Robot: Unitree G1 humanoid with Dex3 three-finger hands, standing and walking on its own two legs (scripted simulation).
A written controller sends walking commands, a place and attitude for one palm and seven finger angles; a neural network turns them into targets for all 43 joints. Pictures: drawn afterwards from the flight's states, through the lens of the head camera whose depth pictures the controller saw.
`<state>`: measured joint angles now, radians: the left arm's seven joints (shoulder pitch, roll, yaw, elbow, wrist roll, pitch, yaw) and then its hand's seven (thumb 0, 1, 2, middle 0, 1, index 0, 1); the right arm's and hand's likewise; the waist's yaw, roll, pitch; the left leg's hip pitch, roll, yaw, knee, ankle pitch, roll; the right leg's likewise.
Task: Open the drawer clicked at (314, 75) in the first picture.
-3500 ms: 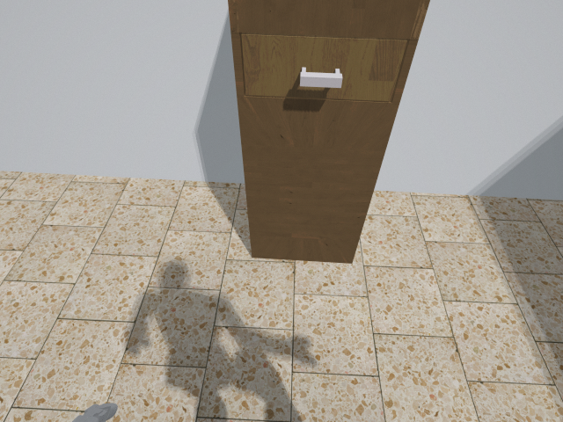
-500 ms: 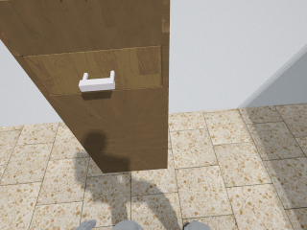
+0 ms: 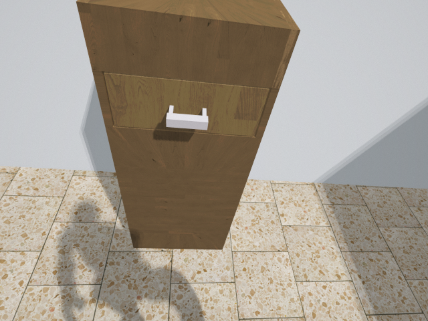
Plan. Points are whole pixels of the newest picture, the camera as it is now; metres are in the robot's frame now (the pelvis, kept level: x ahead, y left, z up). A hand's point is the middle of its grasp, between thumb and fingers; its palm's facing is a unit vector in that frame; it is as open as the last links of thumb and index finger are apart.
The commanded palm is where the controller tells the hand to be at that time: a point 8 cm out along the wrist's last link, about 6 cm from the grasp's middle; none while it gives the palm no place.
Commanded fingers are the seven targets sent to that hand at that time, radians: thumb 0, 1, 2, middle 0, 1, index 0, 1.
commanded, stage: come to a stop and stand still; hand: left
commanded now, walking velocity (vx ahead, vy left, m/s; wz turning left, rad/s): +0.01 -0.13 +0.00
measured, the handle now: (187, 115) +0.56 +0.11 +0.07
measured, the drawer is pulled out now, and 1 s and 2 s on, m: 0.00 0.00 0.00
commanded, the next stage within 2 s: look again from close up in 0.84 s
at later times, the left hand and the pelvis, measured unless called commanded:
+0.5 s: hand out of the picture +0.08 +0.11 -0.17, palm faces +0.02 -0.98 -0.22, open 7.2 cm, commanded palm none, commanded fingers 0.00 0.90 0.90 -0.20 -0.30 -0.20 -0.30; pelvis +0.01 -0.07 -0.01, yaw +1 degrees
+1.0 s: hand out of the picture -0.03 +0.07 -0.18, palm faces +0.06 -0.99 -0.16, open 7.3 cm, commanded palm none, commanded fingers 0.00 0.90 0.90 -0.20 -0.30 -0.20 -0.30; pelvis +0.01 -0.08 -0.01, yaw +0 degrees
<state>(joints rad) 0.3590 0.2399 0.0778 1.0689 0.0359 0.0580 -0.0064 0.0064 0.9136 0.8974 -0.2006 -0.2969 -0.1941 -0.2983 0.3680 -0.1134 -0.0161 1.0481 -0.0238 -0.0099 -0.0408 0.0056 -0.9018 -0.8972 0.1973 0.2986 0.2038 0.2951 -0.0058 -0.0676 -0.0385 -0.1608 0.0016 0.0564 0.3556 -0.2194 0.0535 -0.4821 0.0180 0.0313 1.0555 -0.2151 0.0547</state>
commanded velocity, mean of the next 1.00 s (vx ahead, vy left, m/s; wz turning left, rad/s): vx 0.00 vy -0.01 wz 0.00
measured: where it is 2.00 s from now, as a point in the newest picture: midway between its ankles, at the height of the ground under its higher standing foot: outside the picture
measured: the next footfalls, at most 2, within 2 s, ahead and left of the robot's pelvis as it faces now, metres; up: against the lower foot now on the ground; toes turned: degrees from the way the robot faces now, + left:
right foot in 0.36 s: +0.04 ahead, -0.17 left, +0.00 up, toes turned -3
